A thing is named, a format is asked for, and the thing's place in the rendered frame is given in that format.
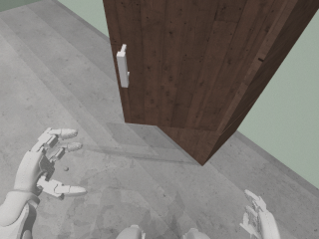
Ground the left robot forearm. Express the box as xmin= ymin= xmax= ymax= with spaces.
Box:
xmin=0 ymin=190 xmax=41 ymax=239

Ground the handle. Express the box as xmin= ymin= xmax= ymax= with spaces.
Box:
xmin=117 ymin=44 xmax=130 ymax=88

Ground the left robot hand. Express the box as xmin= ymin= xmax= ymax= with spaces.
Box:
xmin=13 ymin=127 xmax=88 ymax=201

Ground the cupboard door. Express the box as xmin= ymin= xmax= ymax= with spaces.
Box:
xmin=103 ymin=0 xmax=285 ymax=131

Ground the robot left thigh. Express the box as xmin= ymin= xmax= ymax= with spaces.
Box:
xmin=116 ymin=227 xmax=147 ymax=239

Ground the right robot hand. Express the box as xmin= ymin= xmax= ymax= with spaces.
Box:
xmin=239 ymin=189 xmax=281 ymax=239

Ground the right robot shin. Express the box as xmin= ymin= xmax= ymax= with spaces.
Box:
xmin=188 ymin=228 xmax=198 ymax=232

